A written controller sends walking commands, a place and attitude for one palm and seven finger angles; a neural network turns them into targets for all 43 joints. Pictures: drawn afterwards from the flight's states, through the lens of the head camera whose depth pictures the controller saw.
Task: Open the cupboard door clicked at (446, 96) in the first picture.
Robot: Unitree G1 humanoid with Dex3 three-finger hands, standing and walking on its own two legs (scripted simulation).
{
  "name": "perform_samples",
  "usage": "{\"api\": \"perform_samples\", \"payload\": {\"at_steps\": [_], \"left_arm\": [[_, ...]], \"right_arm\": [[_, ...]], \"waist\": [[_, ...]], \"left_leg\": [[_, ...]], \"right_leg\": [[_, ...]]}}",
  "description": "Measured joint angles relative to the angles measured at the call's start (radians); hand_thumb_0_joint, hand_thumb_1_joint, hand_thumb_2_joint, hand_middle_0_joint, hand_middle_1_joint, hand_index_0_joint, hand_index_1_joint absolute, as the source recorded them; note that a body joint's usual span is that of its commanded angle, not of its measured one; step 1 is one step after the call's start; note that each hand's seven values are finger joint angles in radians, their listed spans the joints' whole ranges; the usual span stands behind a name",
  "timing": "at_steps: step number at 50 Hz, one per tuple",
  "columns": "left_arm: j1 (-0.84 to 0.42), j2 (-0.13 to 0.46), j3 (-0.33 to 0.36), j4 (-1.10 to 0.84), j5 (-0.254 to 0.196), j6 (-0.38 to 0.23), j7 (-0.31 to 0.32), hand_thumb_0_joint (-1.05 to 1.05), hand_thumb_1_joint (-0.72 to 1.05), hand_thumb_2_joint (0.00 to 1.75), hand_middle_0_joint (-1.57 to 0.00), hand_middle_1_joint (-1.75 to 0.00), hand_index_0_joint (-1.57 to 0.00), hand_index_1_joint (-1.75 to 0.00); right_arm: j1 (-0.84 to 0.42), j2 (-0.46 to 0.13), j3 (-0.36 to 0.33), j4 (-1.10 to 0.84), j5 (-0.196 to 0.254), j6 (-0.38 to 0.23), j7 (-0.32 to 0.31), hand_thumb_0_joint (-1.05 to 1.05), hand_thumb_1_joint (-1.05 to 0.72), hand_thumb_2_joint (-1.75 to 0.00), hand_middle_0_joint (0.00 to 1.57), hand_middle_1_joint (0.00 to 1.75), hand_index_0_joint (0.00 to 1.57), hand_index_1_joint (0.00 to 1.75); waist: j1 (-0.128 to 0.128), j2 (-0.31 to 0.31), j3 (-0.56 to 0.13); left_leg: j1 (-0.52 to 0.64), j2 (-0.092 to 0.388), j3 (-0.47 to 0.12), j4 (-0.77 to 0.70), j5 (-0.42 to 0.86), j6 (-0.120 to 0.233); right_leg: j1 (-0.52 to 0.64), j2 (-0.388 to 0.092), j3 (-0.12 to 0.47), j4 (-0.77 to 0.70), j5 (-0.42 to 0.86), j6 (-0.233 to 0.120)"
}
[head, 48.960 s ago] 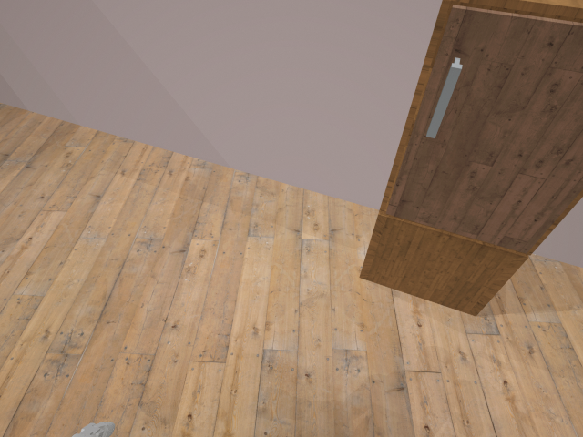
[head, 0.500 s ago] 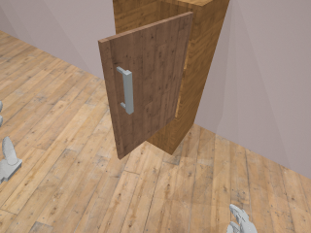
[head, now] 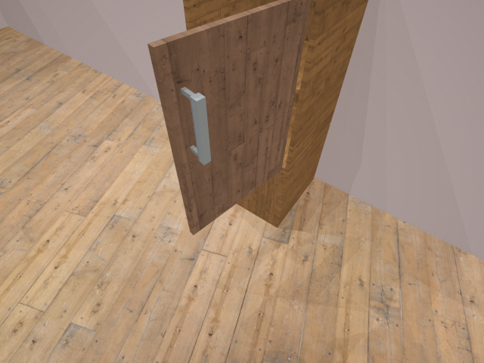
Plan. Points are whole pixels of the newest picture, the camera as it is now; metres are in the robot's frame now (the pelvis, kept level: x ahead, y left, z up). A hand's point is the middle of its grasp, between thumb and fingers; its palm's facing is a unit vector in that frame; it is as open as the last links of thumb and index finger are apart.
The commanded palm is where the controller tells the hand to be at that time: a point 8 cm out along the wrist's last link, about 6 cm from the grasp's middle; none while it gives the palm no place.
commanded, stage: let the arm hang, fingers relaxed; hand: left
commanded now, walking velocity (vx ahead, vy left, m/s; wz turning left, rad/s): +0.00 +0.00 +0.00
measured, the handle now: (195, 127) +0.54 +0.12 +0.08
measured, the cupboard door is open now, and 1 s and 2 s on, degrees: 79 79 79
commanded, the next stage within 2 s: look to check the result in 0.82 s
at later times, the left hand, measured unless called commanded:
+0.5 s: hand out of the picture -0.03 +0.18 -0.16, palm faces +0.03 -0.98 -0.19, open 7.4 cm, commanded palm none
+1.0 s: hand out of the picture -0.02 +0.19 -0.16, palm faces +0.03 -0.98 -0.20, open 7.4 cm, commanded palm none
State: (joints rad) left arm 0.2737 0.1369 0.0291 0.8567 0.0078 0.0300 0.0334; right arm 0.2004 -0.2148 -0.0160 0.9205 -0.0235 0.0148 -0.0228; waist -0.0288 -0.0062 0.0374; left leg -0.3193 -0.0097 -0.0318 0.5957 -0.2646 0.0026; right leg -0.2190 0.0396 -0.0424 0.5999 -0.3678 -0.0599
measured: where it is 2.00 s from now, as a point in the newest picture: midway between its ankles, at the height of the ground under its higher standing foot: outside the picture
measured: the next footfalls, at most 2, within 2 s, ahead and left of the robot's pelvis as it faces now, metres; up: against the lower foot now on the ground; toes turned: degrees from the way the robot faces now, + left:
none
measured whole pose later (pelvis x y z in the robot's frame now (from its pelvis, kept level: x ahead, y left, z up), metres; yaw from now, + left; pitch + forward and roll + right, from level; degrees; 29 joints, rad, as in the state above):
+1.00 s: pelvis -0.01 +0.02 +0.01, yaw +0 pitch -2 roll +0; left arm 0.29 0.14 0.01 1.16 0.01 -0.01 0.03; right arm 0.27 -0.14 -0.01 1.14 -0.02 0.01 -0.04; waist -0.01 0.02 0.05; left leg -0.23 -0.03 -0.01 0.41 -0.16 0.02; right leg -0.13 0.02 -0.02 0.42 -0.26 -0.03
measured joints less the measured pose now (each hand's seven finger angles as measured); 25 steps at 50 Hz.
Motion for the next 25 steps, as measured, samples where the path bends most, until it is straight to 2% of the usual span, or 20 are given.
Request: {"api": "perform_samples", "payload": {"at_steps": [3, 6, 14, 25], "left_arm": [[0.002, 0.035, 0.010, 0.096, 0.000, -0.008, 0.005, -0.04, 1.03, 0.89, -0.21, -0.30, -0.21, -0.30], [0.013, 0.050, -0.002, 0.176, -0.002, -0.006, -0.004, -0.03, 1.01, 0.89, -0.21, -0.30, -0.20, -0.30], [0.043, 0.032, -0.020, 0.298, -0.005, -0.017, -0.007, -0.01, 0.94, 0.89, -0.20, -0.30, -0.20, -0.30], [0.022, -0.016, -0.022, 0.307, -0.004, -0.029, -0.002, 0.00, 0.91, 0.90, -0.20, -0.30, -0.20, -0.30]], "right_arm": [[0.032, 0.034, 0.002, 0.069, -0.001, 0.012, -0.010, 0.00, -0.91, -0.90, 0.20, 0.30, 0.19, 0.30], [0.052, 0.049, 0.005, 0.124, 0.003, 0.022, -0.016, 0.00, -0.91, -0.90, 0.20, 0.30, 0.19, 0.30], [0.082, 0.075, 0.010, 0.202, 0.009, 0.016, -0.017, 0.00, -0.91, -0.90, 0.20, 0.30, 0.19, 0.30], [0.095, 0.103, 0.013, 0.228, 0.006, 0.005, -0.018, 0.00, -0.91, -0.90, 0.20, 0.30, 0.20, 0.30]], "waist": [[0.024, -0.026, 0.026], [0.032, -0.014, 0.034], [0.025, 0.029, 0.038], [0.019, 0.037, 0.015]], "left_leg": [[0.031, 0.011, -0.010, -0.041, 0.029, -0.020], [0.050, 0.018, -0.014, -0.079, 0.044, -0.020], [0.083, 0.012, -0.001, -0.156, 0.092, -0.007], [0.091, -0.006, 0.014, -0.176, 0.108, 0.009]], "right_leg": [[0.039, 0.010, -0.010, -0.056, 0.027, -0.004], [0.069, 0.018, -0.011, -0.120, 0.063, -0.001], [0.099, 0.011, 0.001, -0.199, 0.115, 0.010], [0.087, -0.010, 0.014, -0.180, 0.112, 0.025]]}}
